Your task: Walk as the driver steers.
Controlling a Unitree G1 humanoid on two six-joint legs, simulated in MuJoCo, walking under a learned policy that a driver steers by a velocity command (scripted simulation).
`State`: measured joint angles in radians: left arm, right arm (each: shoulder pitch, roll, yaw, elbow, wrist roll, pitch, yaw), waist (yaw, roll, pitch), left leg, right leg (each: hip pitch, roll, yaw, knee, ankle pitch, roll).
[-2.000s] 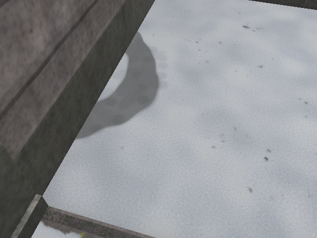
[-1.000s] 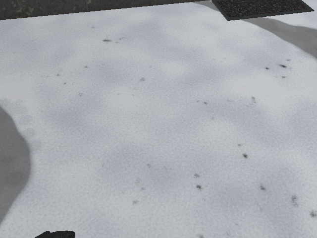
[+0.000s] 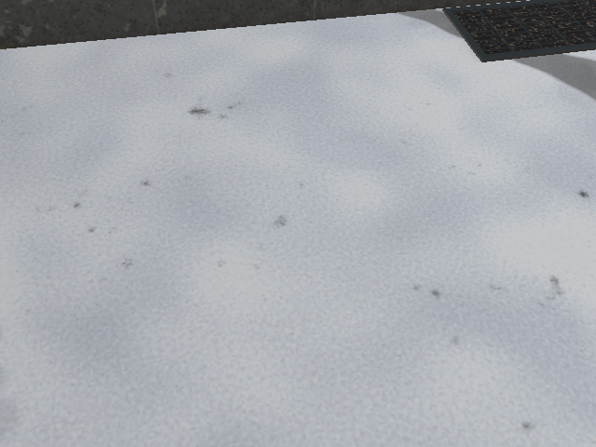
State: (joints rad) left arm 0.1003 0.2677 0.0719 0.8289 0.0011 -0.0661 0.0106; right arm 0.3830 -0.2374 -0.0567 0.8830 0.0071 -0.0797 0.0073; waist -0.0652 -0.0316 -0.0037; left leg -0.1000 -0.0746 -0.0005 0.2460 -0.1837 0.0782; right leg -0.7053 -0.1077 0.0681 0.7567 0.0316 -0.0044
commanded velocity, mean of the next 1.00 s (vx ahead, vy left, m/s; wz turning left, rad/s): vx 0.50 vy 0.00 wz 0.21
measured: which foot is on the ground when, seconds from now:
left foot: down 0.00-0.22, up 0.24-0.68, down 0.70-1.00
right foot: up 0.00-0.18, down 0.20-0.70, up 0.72-1.00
